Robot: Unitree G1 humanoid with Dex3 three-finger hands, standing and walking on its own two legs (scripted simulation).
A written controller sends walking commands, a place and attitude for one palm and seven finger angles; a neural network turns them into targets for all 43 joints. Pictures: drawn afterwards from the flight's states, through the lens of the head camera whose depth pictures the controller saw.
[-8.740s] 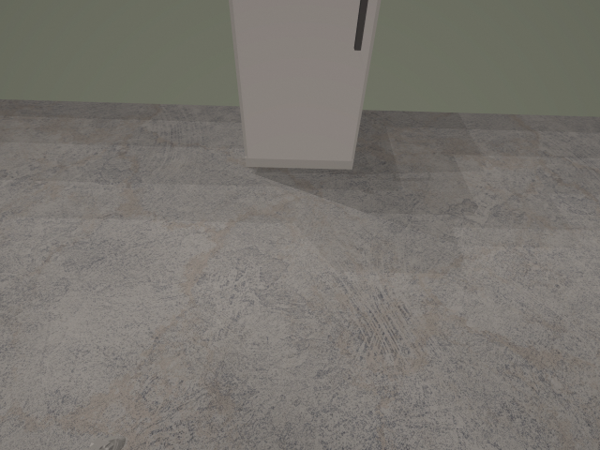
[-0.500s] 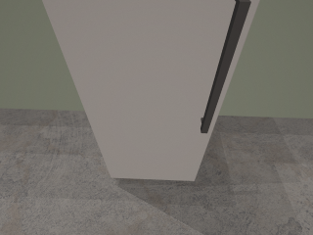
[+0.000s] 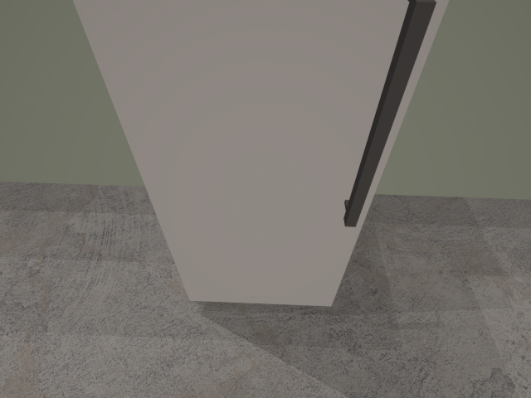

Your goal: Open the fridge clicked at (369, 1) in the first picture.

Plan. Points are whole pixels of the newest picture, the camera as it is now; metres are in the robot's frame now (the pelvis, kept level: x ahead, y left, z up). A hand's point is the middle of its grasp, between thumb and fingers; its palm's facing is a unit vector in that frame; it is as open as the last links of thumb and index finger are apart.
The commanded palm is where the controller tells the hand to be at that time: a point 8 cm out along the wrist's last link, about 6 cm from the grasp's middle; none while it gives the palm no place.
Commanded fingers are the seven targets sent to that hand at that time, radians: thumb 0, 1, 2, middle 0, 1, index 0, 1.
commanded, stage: look again from close up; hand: right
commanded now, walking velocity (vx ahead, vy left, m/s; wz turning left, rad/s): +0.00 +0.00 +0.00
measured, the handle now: (373, 135) +0.53 -0.16 +0.13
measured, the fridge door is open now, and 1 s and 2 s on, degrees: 0 0 0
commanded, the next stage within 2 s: raise the hand to about handle height in 0.26 s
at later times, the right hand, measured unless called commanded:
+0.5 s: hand out of the picture +0.11 -0.19 -0.10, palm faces +0.19 +0.95 -0.24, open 7.4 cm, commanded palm +0.11 -0.21 -0.06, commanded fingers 0.00 -0.71 -0.82 0.21 0.42 0.21 0.42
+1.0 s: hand (416, 385) +0.16 -0.19 -0.03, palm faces +0.07 +0.99 -0.09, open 10.0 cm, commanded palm +0.14 -0.25 -0.01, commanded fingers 0.00 -0.13 -0.57 0.25 0.80 0.25 0.80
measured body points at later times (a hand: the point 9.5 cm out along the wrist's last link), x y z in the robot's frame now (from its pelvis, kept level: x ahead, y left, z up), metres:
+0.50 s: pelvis +0.00 +0.00 -0.01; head +0.01 +0.01 +0.44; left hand +0.04 +0.25 -0.14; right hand +0.10 -0.24 -0.08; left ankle +0.03 +0.12 -0.74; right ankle -0.01 -0.12 -0.74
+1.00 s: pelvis -0.03 +0.02 -0.10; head +0.03 +0.01 +0.34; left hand +0.21 +0.21 -0.16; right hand +0.15 -0.25 -0.02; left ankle +0.03 +0.12 -0.74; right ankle -0.01 -0.12 -0.74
